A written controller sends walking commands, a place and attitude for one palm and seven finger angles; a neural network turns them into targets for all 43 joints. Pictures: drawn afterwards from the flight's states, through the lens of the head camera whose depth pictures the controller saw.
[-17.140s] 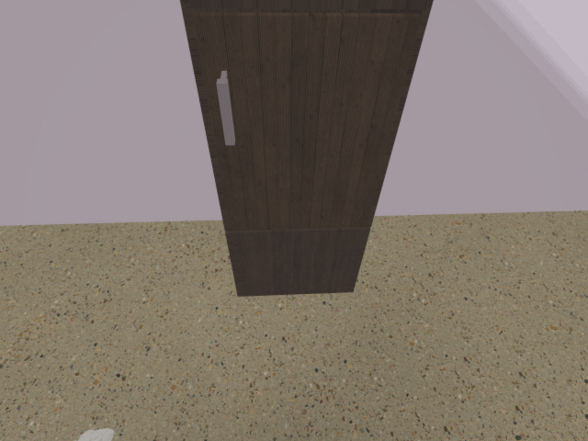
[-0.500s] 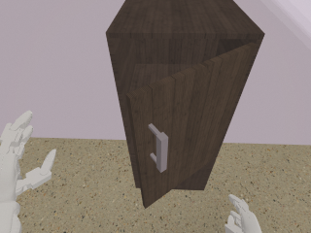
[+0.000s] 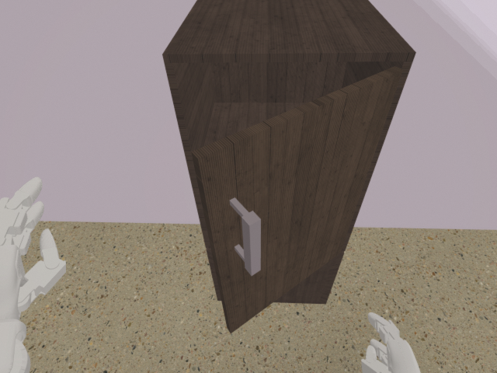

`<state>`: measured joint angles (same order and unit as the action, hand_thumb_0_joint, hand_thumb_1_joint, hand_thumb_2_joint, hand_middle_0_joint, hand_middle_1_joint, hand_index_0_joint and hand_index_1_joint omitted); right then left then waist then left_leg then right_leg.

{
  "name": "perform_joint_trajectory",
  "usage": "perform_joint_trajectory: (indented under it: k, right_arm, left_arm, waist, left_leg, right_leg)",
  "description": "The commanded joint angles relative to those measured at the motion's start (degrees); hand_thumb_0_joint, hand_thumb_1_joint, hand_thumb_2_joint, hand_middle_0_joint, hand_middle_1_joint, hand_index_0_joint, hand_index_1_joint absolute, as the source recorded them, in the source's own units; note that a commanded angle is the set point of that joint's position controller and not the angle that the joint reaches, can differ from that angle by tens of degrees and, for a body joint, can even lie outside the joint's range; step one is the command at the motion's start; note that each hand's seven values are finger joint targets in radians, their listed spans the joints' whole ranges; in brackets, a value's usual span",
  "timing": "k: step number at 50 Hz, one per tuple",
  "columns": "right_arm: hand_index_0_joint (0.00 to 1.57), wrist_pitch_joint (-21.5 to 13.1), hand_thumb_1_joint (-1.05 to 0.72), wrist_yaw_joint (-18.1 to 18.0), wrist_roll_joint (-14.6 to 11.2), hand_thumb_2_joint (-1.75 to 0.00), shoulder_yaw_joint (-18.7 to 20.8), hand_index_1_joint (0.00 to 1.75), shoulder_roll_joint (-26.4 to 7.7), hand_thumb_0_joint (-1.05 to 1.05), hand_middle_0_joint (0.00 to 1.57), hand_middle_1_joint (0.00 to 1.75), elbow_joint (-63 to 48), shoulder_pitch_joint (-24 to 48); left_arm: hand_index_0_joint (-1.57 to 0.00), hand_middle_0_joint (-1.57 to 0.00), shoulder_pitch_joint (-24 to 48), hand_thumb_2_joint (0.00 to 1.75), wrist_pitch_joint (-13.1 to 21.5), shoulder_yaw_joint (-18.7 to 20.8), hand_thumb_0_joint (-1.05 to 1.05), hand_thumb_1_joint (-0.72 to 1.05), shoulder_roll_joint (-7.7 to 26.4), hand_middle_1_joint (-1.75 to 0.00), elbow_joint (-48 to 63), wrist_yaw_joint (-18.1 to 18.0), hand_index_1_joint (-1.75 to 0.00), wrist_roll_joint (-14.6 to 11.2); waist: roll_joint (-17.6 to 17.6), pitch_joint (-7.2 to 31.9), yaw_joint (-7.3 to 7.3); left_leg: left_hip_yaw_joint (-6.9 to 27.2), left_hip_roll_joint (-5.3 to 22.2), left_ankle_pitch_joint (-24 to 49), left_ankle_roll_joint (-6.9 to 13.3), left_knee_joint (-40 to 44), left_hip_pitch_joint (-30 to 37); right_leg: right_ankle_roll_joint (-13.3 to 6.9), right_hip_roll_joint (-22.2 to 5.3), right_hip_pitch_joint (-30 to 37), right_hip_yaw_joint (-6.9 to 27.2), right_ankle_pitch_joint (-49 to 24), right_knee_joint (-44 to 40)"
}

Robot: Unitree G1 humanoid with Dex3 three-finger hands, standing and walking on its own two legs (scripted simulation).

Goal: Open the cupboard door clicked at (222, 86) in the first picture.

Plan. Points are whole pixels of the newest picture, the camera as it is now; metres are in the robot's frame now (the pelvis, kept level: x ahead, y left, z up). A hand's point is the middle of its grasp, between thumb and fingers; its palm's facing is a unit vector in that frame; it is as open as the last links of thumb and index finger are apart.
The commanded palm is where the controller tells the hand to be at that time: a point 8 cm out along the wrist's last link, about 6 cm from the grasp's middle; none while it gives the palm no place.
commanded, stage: step back with the hand held close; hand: left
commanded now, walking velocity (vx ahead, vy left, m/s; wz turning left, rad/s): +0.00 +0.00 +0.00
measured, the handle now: (244, 237) +0.31 +0.05 +0.07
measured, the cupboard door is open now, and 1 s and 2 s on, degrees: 38 38 38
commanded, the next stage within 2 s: stop stepping back and stand still in 1.16 s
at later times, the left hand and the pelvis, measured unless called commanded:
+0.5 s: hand (34, 295) +0.15 +0.28 +0.15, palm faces +0.37 -0.77 -0.52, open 7.4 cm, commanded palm +0.09 +0.31 +0.17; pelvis -0.06 +0.02 -0.01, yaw -1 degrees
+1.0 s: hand out of the picture +0.06 +0.30 +0.17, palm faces +0.49 -0.74 -0.47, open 7.4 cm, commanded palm -0.01 +0.33 +0.17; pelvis -0.14 +0.03 -0.02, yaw +1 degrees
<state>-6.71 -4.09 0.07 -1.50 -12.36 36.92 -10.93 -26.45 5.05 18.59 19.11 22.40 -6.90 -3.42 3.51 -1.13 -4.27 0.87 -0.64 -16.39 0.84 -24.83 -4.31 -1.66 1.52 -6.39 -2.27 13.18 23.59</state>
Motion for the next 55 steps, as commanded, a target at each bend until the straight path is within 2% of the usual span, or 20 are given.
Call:
perform_joint_trajectory:
  k: [1,2,3,4,6,8,11,18,23,31,34,37,39,42,44,45,47,49,51,55]
  right_arm:
    - [0.20,-3.5,-0.90,-0.7,-0.1,-0.90,2.5,0.30,-5.6,0.00,0.20,0.30,-9.4,7.5]
    - [0.20,-3.4,-0.90,-0.8,-0.3,-0.90,2.5,0.30,-5.8,0.00,0.20,0.30,-9.2,7.6]
    - [0.20,-2.6,-0.90,-0.7,-1.0,-0.90,1.8,0.30,-6.3,0.00,0.20,0.30,-11.2,5.8]
    - [0.20,-1.9,-0.90,-0.7,-0.6,-0.90,2.4,0.30,-6.2,0.00,0.20,0.30,-9.7,5.7]
    - [0.20,-0.4,-0.90,-0.1,-0.4,-0.90,3.2,0.30,-7.0,0.00,0.20,0.30,-10.8,5.8]
    - [0.20,0.4,-0.90,-0.1,-0.3,-0.90,3.7,0.30,-7.4,0.00,0.20,0.30,-11.1,6.2]
    - [0.20,1.5,-0.90,-0.2,-0.4,-0.90,4.2,0.30,-7.3,0.00,0.20,0.30,-12.3,5.7]
    - [0.20,2.5,-0.90,-1.3,-0.7,-0.90,5.0,0.30,-6.9,0.00,0.20,0.30,-13.1,6.2]
    - [0.20,1.8,-0.90,-1.4,-0.6,-0.90,5.1,0.30,-7.6,0.00,0.20,0.30,-13.8,5.8]
    - [0.20,-0.3,-0.90,-1.3,-0.4,-0.90,5.0,0.30,-8.4,0.00,0.20,0.30,-14.8,3.3]
    - [0.20,-1.0,-0.90,-1.3,-0.1,-0.90,5.0,0.30,-8.2,0.00,0.20,0.30,-14.6,2.5]
    - [0.20,-1.0,-0.90,-0.8,0.1,-0.90,4.5,0.30,-7.4,0.00,0.20,0.30,-13.0,1.7]
    - [0.20,-0.7,-0.90,-0.6,0.1,-0.90,4.1,0.30,-6.5,0.00,0.20,0.30,-11.5,1.8]
    - [0.20,-0.5,-0.90,-1.1,0.0,-0.90,4.1,0.30,-7.3,0.00,0.20,0.30,-12.4,2.9]
    - [0.20,-1.3,-0.90,-1.6,0.4,-0.90,4.4,0.30,-8.4,0.00,0.20,0.30,-13.4,3.8]
    - [0.20,-2.2,-0.90,-1.4,0.8,-0.90,4.8,0.30,-7.1,0.00,0.20,0.30,-13.3,3.3]
    - [0.20,-3.7,-0.90,-0.5,0.4,-0.90,6.0,0.30,-7.0,0.00,0.20,0.30,-11.7,2.9]
    - [0.20,-4.7,-0.90,0.1,0.7,-0.90,5.6,0.30,-6.2,0.00,0.20,0.30,-10.2,3.0]
    - [0.20,-5.0,-0.90,0.8,0.8,-0.90,5.1,0.30,-6.0,0.00,0.20,0.30,-8.7,2.7]
    - [0.20,-4.9,-0.90,1.0,1.1,-0.90,4.3,0.30,-6.3,0.00,0.20,0.30,-7.5,3.5]
  left_arm:
    - [-0.20,-0.20,4.5,0.90,3.9,6.6,0.00,0.90,10.4,-0.30,12.0,-1.0,-0.30,0.2]
    - [-0.20,-0.20,9.0,0.90,4.0,7.6,0.00,0.90,12.1,-0.30,13.1,-1.3,-0.30,0.2]
    - [-0.20,-0.20,18.0,0.90,7.0,16.6,0.00,0.90,21.3,-0.30,14.5,-1.9,-0.30,0.8]
    - [-0.20,-0.20,9.7,0.90,7.3,12.3,0.00,0.90,15.0,-0.30,8.7,-1.0,-0.30,0.3]
    - [-0.20,-0.20,0.7,0.90,6.9,8.2,0.00,0.90,10.3,-0.30,7.5,0.1,-0.30,0.8]
    - [-0.20,-0.20,-0.9,0.90,7.2,8.3,0.00,0.90,10.8,-0.30,10.0,-0.1,-0.30,0.9]
    - [-0.20,-0.20,-3.3,0.90,7.1,9.9,0.00,0.90,12.6,-0.30,13.8,-0.8,-0.30,1.2]
    - [-0.20,-0.20,-5.5,0.90,7.8,14.1,0.00,0.90,16.3,-0.30,17.8,-2.7,-0.30,1.3]
    - [-0.20,-0.20,-6.6,0.90,8.4,13.9,0.00,0.90,15.2,-0.30,19.1,-3.1,-0.30,1.8]
    - [-0.20,-0.20,-1.6,0.90,9.8,13.5,0.00,0.90,13.2,-0.30,18.2,-3.3,-0.30,4.2]
    - [-0.20,-0.20,1.3,0.90,10.3,13.5,0.00,0.90,13.9,-0.30,19.2,-3.3,-0.30,4.4]
    - [-0.20,-0.20,1.5,0.90,10.6,13.4,0.00,0.90,14.6,-0.30,18.8,-3.8,-0.30,3.4]
    - [-0.20,-0.20,0.9,0.90,11.1,13.4,0.00,0.90,15.1,-0.30,20.3,-4.5,-0.30,2.8]
    - [-0.20,-0.20,-1.0,0.90,11.5,15.3,0.00,0.90,16.0,-0.30,21.6,-4.8,-0.30,2.5]
    - [-0.20,-0.20,-1.3,0.90,12.2,17.0,0.00,0.90,15.6,-0.30,23.8,-4.9,-0.30,3.4]
    - [-0.20,-0.20,0.6,0.90,12.2,17.2,0.00,0.90,15.9,-0.30,24.9,-4.7,-0.30,3.6]
    - [-0.20,-0.20,-1.0,0.90,12.0,16.5,0.00,0.90,14.8,-0.30,20.3,-4.2,-0.30,3.4]
    - [-0.20,-0.20,-2.2,0.90,11.7,14.1,0.00,0.90,12.8,-0.30,19.7,-4.3,-0.30,2.6]
    - [-0.20,-0.20,-2.8,0.90,11.2,11.6,0.00,0.90,11.6,-0.30,21.0,-4.0,-0.30,2.0]
    - [-0.20,-0.20,-0.8,0.90,10.5,10.2,0.00,0.90,12.2,-0.30,22.2,-3.2,-0.30,1.1]
  waist:
    - [-0.5,4.0,0.06]
    - [-0.8,4.7,0.42]
    - [2.6,-2.6,2.60]
    - [-3.5,-0.7,3.05]
    - [-4.2,3.1,3.40]
    - [-1.8,5.5,3.37]
    - [-2.4,10.0,3.55]
    - [-1.0,10.6,3.63]
    - [2.5,8.3,3.43]
    - [2.9,3.1,4.03]
    - [-2.2,2.1,4.55]
    - [-8.8,2.4,4.96]
    - [-8.7,5.3,5.29]
    - [-1.2,3.9,5.02]
    - [13.8,4.2,4.33]
    - [13.1,5.0,4.32]
    - [6.2,5.0,4.50]
    - [4.3,4.9,4.51]
    - [6.7,7.3,4.58]
    - [11.6,9.8,3.85]
  left_leg:
    - [0.1,1.1,14.1,0.2,3.5,-3.0]
    - [0.0,1.0,13.8,0.3,3.4,-2.5]
    - [1.9,2.0,9.4,1.1,3.0,-7.3]
    - [2.9,2.1,9.2,1.2,1.5,-6.9]
    - [1.9,2.2,13.3,1.2,-0.7,-4.9]
    - [1.9,3.0,17.2,0.8,-0.6,-5.2]
    - [1.8,3.9,21.7,0.3,-1.3,-6.1]
    - [3.3,4.2,17.3,0.5,-2.1,-11.4]
    - [6.0,6.0,8.4,1.7,1.8,-19.0]
    - [9.2,9.1,-21.6,5.5,6.4,-42.3]
    - [7.3,5.9,-22.8,4.3,-0.3,-38.6]
    - [3.7,1.6,-15.8,1.4,-13.2,-23.9]
    - [2.3,1.2,-11.1,0.6,-17.5,-15.1]
    - [7.1,4.3,-16.7,2.1,-5.6,-20.0]
    - [20.4,15.3,-27.1,6.7,13.4,-38.6]
    - [23.7,18.6,-22.4,8.0,17.1,-39.2]
    - [21.0,19.3,-17.4,9.1,14.3,-32.8]
    - [18.1,17.1,-7.0,8.8,11.4,-22.0]
    - [16.1,15.8,-5.4,6.6,13.3,-14.6]
    - [11.4,12.3,0.1,3.0,15.3,-9.5]
  right_leg:
    - [0.5,-2.0,3.1,1.6,-10.0,-3.4]
    - [0.5,-2.0,3.0,1.9,-9.8,-3.6]
    - [0.5,-4.6,-2.5,6.6,-11.3,-6.3]
    - [0.4,-5.6,-2.4,6.9,-11.8,-6.8]
    - [0.4,-6.6,-2.1,7.1,-16.7,-5.7]
    - [0.4,-7.2,-1.1,6.0,-20.8,-3.5]
    - [0.6,-7.1,0.7,6.1,-25.5,-0.2]
    - [0.1,-7.9,-0.9,7.3,-21.3,2.1]
    - [1.1,-5.2,-0.6,6.1,-11.7,4.9]
    - [2.2,-3.1,7.8,7.0,-3.0,15.5]
    - [0.7,-6.1,0.1,11.6,5.3,8.7]
    - [-2.6,-12.0,-17.5,17.0,18.2,-3.2]
    - [-4.0,-14.6,-22.9,15.5,17.0,-4.2]
    - [-0.8,-8.8,-20.4,10.1,16.6,2.9]
    - [2.6,0.1,-2.5,3.0,7.5,25.7]
    - [3.1,2.0,-1.3,3.3,8.7,36.2]
    - [2.8,2.5,-7.8,6.1,13.3,43.9]
    - [2.8,1.1,-14.2,5.1,14.7,37.0]
    - [2.4,1.3,-14.2,2.7,16.8,28.7]
    - [0.9,2.9,-6.5,-0.1,16.6,8.3]
